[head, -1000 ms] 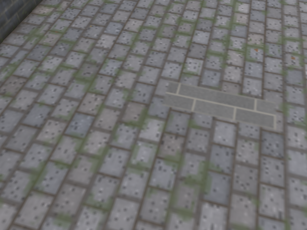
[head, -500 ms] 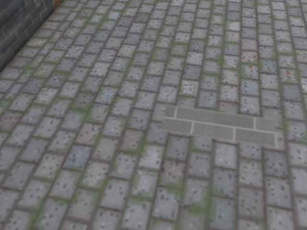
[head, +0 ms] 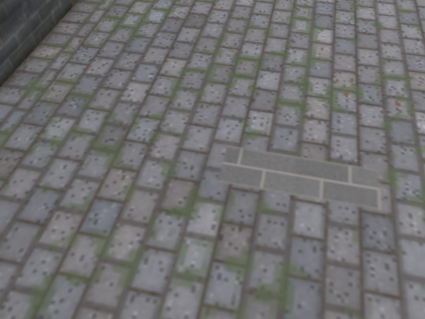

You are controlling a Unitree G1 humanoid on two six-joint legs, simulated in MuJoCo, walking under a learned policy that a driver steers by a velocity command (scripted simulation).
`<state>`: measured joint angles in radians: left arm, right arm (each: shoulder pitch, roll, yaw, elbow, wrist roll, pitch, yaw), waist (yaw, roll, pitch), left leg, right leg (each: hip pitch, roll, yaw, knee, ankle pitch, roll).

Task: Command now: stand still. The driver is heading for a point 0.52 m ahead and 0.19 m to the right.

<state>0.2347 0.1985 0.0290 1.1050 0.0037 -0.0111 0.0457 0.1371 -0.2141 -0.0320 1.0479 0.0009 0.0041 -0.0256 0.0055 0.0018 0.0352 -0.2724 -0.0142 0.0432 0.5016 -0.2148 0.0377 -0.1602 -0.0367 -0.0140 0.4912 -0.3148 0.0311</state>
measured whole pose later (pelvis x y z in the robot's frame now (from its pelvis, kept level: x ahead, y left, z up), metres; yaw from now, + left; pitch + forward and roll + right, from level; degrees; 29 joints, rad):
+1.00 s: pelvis +0.01 +0.00 +0.00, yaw +0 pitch +0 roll +0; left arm 0.35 0.17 0.03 1.11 -0.01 -0.02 0.06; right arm 0.20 -0.20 -0.04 1.10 0.02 0.00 -0.04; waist 0.00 -0.01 0.01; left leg -0.29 -0.02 0.05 0.55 -0.29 0.05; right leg -0.18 -0.04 -0.01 0.56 -0.41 0.00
